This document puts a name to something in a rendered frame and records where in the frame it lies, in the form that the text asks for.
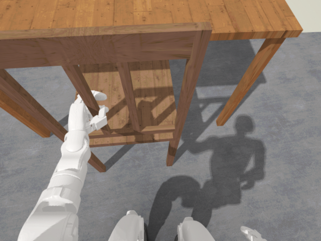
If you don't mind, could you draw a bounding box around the chair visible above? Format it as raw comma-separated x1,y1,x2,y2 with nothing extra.
0,22,212,172

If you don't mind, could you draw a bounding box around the left robot hand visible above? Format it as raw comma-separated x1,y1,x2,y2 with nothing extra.
68,90,109,134

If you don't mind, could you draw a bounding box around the left robot upper arm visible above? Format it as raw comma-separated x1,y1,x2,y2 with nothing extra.
20,212,79,241

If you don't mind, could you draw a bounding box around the table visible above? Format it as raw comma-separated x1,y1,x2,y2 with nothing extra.
0,0,303,138

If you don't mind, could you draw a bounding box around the left robot forearm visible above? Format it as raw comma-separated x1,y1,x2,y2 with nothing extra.
18,130,91,241

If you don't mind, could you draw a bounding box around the robot right thigh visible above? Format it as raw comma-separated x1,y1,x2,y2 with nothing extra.
177,220,215,241

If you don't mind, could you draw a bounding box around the right robot shin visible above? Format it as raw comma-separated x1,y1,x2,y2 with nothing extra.
183,217,193,222

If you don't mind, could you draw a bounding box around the right robot hand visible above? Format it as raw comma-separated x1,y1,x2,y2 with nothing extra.
240,226,267,241

